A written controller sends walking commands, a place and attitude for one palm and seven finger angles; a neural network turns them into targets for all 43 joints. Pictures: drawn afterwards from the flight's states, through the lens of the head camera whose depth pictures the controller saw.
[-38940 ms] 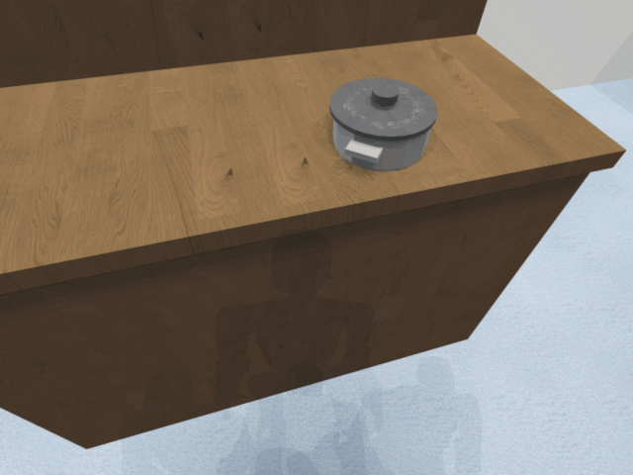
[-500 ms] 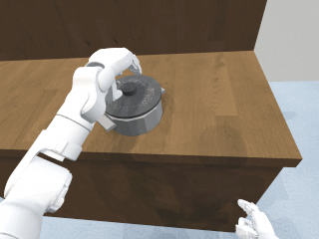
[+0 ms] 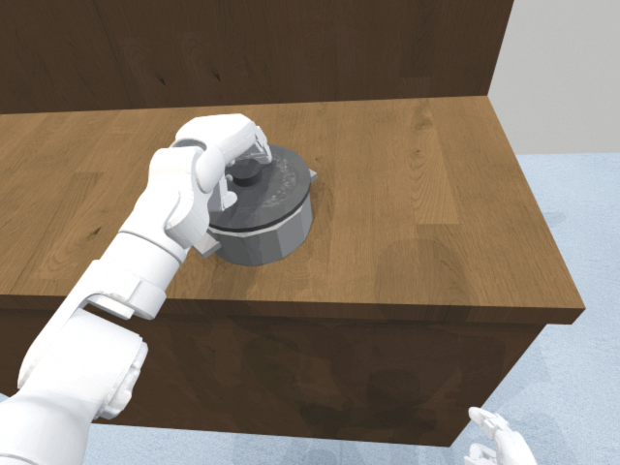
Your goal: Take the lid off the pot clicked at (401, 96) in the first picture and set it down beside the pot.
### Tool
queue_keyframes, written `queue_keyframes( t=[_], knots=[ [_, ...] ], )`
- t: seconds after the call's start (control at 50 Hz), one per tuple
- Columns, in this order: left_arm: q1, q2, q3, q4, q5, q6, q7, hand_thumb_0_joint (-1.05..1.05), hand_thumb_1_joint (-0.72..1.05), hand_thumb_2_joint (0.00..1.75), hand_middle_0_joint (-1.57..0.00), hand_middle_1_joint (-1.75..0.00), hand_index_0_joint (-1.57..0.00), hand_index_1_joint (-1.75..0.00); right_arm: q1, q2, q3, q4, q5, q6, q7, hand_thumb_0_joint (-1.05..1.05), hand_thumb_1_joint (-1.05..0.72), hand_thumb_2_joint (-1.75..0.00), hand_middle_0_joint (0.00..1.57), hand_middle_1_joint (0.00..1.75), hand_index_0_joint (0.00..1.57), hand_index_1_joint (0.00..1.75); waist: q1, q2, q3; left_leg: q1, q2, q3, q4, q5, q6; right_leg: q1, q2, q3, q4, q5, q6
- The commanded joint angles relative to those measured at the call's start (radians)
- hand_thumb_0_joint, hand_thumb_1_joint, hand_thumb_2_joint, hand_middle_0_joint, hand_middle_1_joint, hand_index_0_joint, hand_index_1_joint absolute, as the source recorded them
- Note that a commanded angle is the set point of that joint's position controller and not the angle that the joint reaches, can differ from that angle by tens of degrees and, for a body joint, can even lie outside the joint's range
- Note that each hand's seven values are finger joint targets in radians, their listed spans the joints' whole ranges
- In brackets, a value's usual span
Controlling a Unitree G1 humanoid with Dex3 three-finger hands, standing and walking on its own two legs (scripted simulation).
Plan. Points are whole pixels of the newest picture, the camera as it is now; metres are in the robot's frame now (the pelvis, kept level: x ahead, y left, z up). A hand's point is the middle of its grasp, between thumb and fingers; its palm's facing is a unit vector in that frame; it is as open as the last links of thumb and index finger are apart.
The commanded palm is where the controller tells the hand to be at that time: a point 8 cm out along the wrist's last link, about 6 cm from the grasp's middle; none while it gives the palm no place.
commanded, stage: lower the open fingers around the knob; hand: left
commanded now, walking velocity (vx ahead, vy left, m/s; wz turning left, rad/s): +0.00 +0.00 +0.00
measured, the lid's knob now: (246, 172) +0.46 +0.10 +0.15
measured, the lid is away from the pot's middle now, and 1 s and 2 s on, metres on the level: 0.01 0.01 0.01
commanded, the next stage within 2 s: close the fingers and squeeze the knob in 0.16 s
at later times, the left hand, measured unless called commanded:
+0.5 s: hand (224, 176) +0.44 +0.12 +0.17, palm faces -0.23 -0.05 -0.97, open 10.0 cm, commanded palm +0.41 +0.12 +0.23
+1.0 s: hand (228, 176) +0.43 +0.11 +0.17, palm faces -0.22 -0.04 -0.97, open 8.0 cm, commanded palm +0.41 +0.11 +0.23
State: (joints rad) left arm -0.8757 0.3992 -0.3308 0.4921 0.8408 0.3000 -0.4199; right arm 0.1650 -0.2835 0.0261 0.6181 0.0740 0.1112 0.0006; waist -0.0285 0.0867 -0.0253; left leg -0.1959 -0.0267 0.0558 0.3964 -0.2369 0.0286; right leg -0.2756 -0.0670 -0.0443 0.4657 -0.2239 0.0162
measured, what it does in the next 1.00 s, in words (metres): stands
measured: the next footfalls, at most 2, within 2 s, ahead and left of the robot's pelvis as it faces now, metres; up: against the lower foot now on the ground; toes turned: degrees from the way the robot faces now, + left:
none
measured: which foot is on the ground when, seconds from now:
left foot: down 0.00-1.00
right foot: down 0.00-1.00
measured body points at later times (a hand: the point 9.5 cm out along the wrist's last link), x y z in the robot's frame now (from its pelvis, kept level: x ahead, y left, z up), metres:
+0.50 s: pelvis +0.00 +0.00 +0.00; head +0.01 -0.04 +0.45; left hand +0.44 +0.12 +0.22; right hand +0.16 -0.24 -0.12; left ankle -0.02 +0.10 -0.74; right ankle +0.01 -0.13 -0.74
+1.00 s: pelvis +0.00 +0.00 +0.00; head +0.01 -0.04 +0.45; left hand +0.44 +0.11 +0.22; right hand +0.17 -0.23 -0.12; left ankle -0.02 +0.10 -0.74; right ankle +0.01 -0.13 -0.74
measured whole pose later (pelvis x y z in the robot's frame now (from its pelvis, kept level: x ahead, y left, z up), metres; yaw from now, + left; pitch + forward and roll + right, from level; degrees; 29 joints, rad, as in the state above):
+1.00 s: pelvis +0.00 +0.00 +0.00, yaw +0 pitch +2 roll +1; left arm -0.87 0.39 -0.34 0.49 0.85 0.31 -0.41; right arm 0.15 -0.27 0.03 0.62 0.07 0.12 0.01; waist -0.03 0.09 -0.04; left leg -0.20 -0.03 0.05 0.40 -0.24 0.03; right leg -0.27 -0.07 -0.05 0.46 -0.23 0.02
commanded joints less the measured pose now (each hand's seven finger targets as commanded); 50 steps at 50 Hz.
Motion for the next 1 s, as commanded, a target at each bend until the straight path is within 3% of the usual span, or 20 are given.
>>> queue_keyframes(
  t=[0.0, 0.04, 0.06, 0.1, 0.16, 0.2, 0.24, 0.26, 0.3, 0.34, 0.48, 0.5, 0.64, 0.68, 0.76, 0.78, 0.84, 0.88, 0.94, 0.98],
  knots=[
    [-0.461, 0.168, 0.109, -0.115, 0.026, 0.0, 0.037, 0.0, -0.42, 1.66, -0.84, -0.08, -0.84, -0.08, -0.102, -0.093, -0.032, -0.144, -0.003, -0.046, 0.003, 0.0, -0.9, -0.9, 0.2, 0.3, 0.2, 0.3, -0.001, -0.144, -0.33, 0.067, -0.018, -0.032, -0.022, 0.28, 0.033, 0.157, 0.06, -0.014, -0.017, 0.312, -0.053],
    [-0.48, 0.188, 0.129, -0.143, 0.009, -0.006, 0.043, 0.0, -0.42, 1.66, -0.84, -0.08, -0.84, -0.08, -0.102, -0.107, -0.038, -0.144, -0.005, -0.041, 0.004, 0.0, -0.9, -0.9, 0.2, 0.3, 0.2, 0.3, -0.002, -0.131, -0.33, 0.067, -0.018, -0.038, -0.023, 0.27, 0.031, 0.156, 0.058, -0.013, -0.018, 0.302, -0.057],
    [-0.512, 0.179, 0.113, -0.169, 0.023, -0.008, 0.042, 0.0, -0.42, 1.66, -0.84, -0.08, -0.84, -0.08, -0.109, -0.094, -0.035, -0.149, -0.005, -0.042, 0.006, 0.0, -0.9, -0.9, 0.2, 0.3, 0.2, 0.3, -0.002, -0.126, -0.367, 0.083, -0.018, -0.035, -0.026, 0.279, 0.031, 0.167, 0.062, -0.011, -0.016, 0.302, -0.054],
    [-0.48, 0.123, 0.071, -0.144, 0.021, -0.001, 0.04, 0.0, -0.42, 1.66, -0.84, -0.08, -0.84, -0.08, -0.113, -0.089, -0.034, -0.151, -0.001, -0.041, 0.009, 0.0, -0.9, -0.9, 0.2, 0.3, 0.2, 0.3, -0.006, -0.123, -0.335, 0.085, -0.016, -0.037, -0.02, 0.296, 0.031, 0.138, 0.063, -0.018, -0.014, 0.304, -0.057],
    [-0.505, 0.213, 0.147, -0.156, 0.024, -0.003, 0.05, 0.0, -0.42, 1.66, -0.84, -0.08, -0.84, -0.08, -0.103, -0.097, -0.033, -0.146, -0.008, -0.04, 0.008, 0.0, -0.9, -0.9, 0.2, 0.3, 0.2, 0.3, 0.004, -0.133, -0.362, 0.076, -0.017, -0.039, -0.026, 0.293, 0.032, 0.174, 0.063, -0.013, -0.015, 0.316, -0.055],
    [-0.48, 0.186, 0.128, -0.082, 0.028, 0.004, 0.05, 0.0, -0.42, 1.66, -0.84, -0.08, -0.84, -0.08, -0.104, -0.095, -0.03, -0.136, -0.003, -0.038, 0.002, 0.0, -0.9, -0.9, 0.2, 0.3, 0.2, 0.3, -0.001, -0.167, -0.311, 0.046, -0.015, -0.032, -0.031, 0.25, 0.03, 0.152, 0.062, -0.015, -0.02, 0.287, -0.052],
    [-0.491, 0.202, 0.144, -0.139, 0.013, -0.007, 0.054, 0.0, -0.42, 1.66, -0.84, -0.08, -0.84, -0.08, -0.1, -0.104, -0.04, -0.14, -0.007, -0.04, 0.002, 0.0, -0.9, -0.9, 0.2, 0.3, 0.2, 0.3, 0.002, -0.14, -0.348, 0.071, -0.017, -0.038, -0.02, 0.277, 0.035, 0.165, 0.056, -0.01, -0.017, 0.31, -0.057],
    [-0.489, 0.208, 0.143, -0.123, 0.026, -0.006, 0.053, 0.0, -0.3, 1.36, -0.8, -0.08, -0.8, -0.08, -0.11, -0.094, -0.03, -0.147, -0.008, -0.041, 0.003, 0.0, -0.9, -0.9, 0.2, 0.3, 0.2, 0.3, 0.007, -0.133, -0.362, 0.063, -0.019, -0.033, -0.027, 0.275, 0.032, 0.179, 0.06, -0.01, -0.013, 0.306, -0.054],
    [-0.496, 0.168, 0.111, -0.124, 0.028, -0.001, 0.048, 0.0, -0.28, 1.35, -0.81, -0.08, -0.81, -0.08, -0.108, -0.091, -0.031, -0.147, -0.004, -0.041, 0.004, 0.0, -0.9, -0.9, 0.2, 0.3, 0.2, 0.3, 0.0, -0.146, -0.339, 0.062, -0.017, -0.036, -0.025, 0.281, 0.032, 0.164, 0.058, -0.013, -0.015, 0.314, -0.054],
    [-0.479, 0.205, 0.15, -0.147, 0.014, -0.005, 0.051, 0.0, -0.26, 1.35, -0.83, -0.08, -0.83, -0.08, -0.101, -0.104, -0.04, -0.146, -0.009, -0.041, 0.003, 0.0, -0.9, -0.9, 0.2, 0.3, 0.2, 0.3, 0.003, -0.137, -0.368, 0.082, -0.017, -0.037, -0.011, 0.316, 0.036, 0.176, 0.055, -0.008, -0.013, 0.346, -0.057],
    [-0.474, 0.173, 0.114, -0.167, 0.023, -0.002, 0.037, 0.0, -0.17, 1.31, -0.88, -0.08, -0.88, -0.08, -0.118, -0.09, -0.035, -0.157, -0.003, -0.043, 0.008, 0.0, -0.9, -0.9, 0.2, 0.3, 0.2, 0.3, -0.001, -0.142, -0.356, 0.08, -0.017, -0.038, -0.014, 0.322, 0.034, 0.171, 0.06, -0.013, -0.014, 0.345, -0.054],
    [-0.472, 0.144, 0.089, -0.161, 0.021, 0.002, 0.034, 0.0, -0.15, 1.31, -0.85, -0.16, -0.85, -0.16, -0.121, -0.089, -0.033, -0.156, -0.002, -0.042, 0.009, 0.0, -0.9, -0.9, 0.2, 0.3, 0.2, 0.3, -0.004, -0.137, -0.342, 0.079, -0.018, -0.038, -0.016, 0.312, 0.032, 0.156, 0.061, -0.016, -0.015, 0.333, -0.054],
    [-0.478, 0.218, 0.154, -0.164, 0.015, -0.003, 0.047, 0.0, -0.06, 1.26, -0.75, -0.52, -0.75, -0.52, -0.11, -0.105, -0.038, -0.146, -0.007, -0.04, 0.002, 0.0, -0.9, -0.9, 0.2, 0.3, 0.2, 0.3, 0.002, -0.118, -0.353, 0.077, -0.02, -0.042, -0.012, 0.29, 0.034, 0.165, 0.057, -0.011, -0.016, 0.322, -0.06],
    [-0.477, 0.163, 0.105, -0.155, 0.028, 0.0, 0.04, 0.0, -0.03, 1.24, -0.74, -0.57, -0.74, -0.57, -0.117, -0.088, -0.03, -0.153, -0.005, -0.039, 0.006, 0.0, -0.9, -0.9, 0.2, 0.3, 0.2, 0.3, -0.001, -0.133, -0.36, 0.077, -0.02, -0.039, -0.012, 0.315, 0.032, 0.17, 0.061, -0.015, -0.013, 0.338, -0.056],
    [-0.497, 0.189, 0.122, -0.198, 0.024, -0.002, 0.042, 0.0, 0.03, 1.2, -0.73, -0.66, -0.73, -0.66, -0.122, -0.09, -0.032, -0.159, -0.006, -0.037, 0.011, 0.0, -0.9, -0.9, 0.2, 0.3, 0.2, 0.3, 0.003, -0.109, -0.396, 0.089, -0.02, -0.043, -0.016, 0.321, 0.03, 0.187, 0.062, -0.01, -0.011, 0.335, -0.057],
    [-0.487, 0.148, 0.088, -0.177, 0.028, 0.003, 0.039, 0.0, 0.04, 1.19, -0.73, -0.68, -0.73, -0.68, -0.127, -0.087, -0.033, -0.157, -0.004, -0.036, 0.012, 0.0, -0.9, -0.9, 0.2, 0.3, 0.2, 0.3, -0.004, -0.117, -0.368, 0.087, -0.019, -0.041, -0.008, 0.321, 0.031, 0.163, 0.063, -0.015, -0.011, 0.338, -0.058],
    [-0.472, 0.179, 0.124, -0.185, 0.01, 0.002, 0.045, 0.0, 0.09, 1.16, -0.74, -0.73, -0.74, -0.73, -0.119, -0.102, -0.037, -0.15, -0.006, -0.031, 0.01, 0.0, -0.9, -0.9, 0.2, 0.3, 0.2, 0.3, -0.002, -0.122, -0.358, 0.087, -0.017, -0.046, -0.01, 0.317, 0.031, 0.159, 0.06, -0.016, -0.014, 0.334, -0.06],
    [-0.509, 0.142, 0.085, -0.191, 0.024, 0.007, 0.041, 0.0, 0.12, 1.13, -0.74, -0.76, -0.74, -0.76, -0.122, -0.087, -0.032, -0.153, -0.004, -0.033, 0.011, 0.0, -0.9, -0.9, 0.2, 0.3, 0.2, 0.3, -0.006, -0.124, -0.358, 0.086, -0.018, -0.043, -0.014, 0.319, 0.031, 0.161, 0.062, -0.017, -0.016, 0.338, -0.057],
    [-0.477, 0.211, 0.153, -0.181, 0.011, 0.003, 0.049, 0.0, 0.16, 1.09, -0.75, -0.81, -0.75, -0.81, -0.113, -0.105, -0.036, -0.144, -0.008, -0.032, 0.01, 0.0, -0.9, -0.9, 0.2, 0.3, 0.2, 0.3, 0.005, -0.129, -0.369, 0.078, -0.018, -0.046, -0.012, 0.313, 0.031, 0.18, 0.058, -0.014, -0.012, 0.344, -0.06],
    [-0.493, 0.163, 0.107, -0.19, 0.027, 0.004, 0.043, 0.0, 0.19, 1.06, -0.76, -0.83, -0.76, -0.83, -0.128, -0.087, -0.03, -0.154, -0.005, -0.033, 0.012, 0.0, -0.9, -0.9, 0.2, 0.3, 0.2, 0.3, 0.002, -0.137, -0.368, 0.079, -0.018, -0.042, -0.015, 0.327, 0.031, 0.181, 0.062, -0.015, -0.009, 0.352, -0.058]
  ],
)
